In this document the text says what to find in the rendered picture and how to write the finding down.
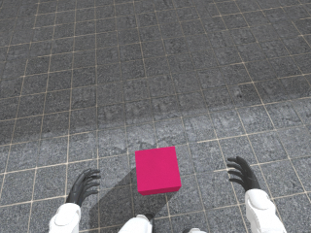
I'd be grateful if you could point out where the carton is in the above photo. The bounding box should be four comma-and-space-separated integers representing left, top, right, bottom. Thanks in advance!
135, 146, 182, 196

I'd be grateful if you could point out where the left robot thigh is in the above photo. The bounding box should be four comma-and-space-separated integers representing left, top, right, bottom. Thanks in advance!
118, 217, 153, 233

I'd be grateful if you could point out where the robot left forearm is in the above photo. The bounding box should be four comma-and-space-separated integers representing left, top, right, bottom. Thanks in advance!
49, 203, 82, 233

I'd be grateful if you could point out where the robot left hand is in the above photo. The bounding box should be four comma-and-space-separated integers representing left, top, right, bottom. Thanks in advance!
65, 168, 101, 208

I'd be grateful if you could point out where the robot right hand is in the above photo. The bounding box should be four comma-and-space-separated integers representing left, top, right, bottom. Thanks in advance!
226, 156, 261, 192

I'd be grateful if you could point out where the left robot shin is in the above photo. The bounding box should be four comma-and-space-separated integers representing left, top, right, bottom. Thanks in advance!
137, 215, 149, 222

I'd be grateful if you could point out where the robot right forearm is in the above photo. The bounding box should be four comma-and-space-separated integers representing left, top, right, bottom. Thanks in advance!
244, 188, 287, 233

